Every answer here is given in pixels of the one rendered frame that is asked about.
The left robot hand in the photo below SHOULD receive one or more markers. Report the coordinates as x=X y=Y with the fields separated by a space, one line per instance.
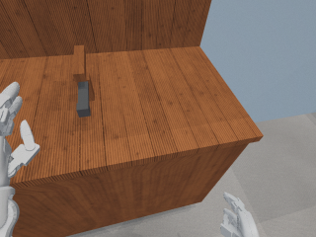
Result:
x=10 y=104

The tap lever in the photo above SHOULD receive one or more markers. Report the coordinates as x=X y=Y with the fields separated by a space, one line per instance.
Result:
x=83 y=105

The robot left forearm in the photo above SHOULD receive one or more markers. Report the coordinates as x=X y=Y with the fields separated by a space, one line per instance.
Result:
x=9 y=211

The counter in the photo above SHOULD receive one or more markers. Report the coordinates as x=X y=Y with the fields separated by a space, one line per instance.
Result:
x=163 y=128

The right robot hand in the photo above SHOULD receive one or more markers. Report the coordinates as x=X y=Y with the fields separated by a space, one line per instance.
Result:
x=240 y=225

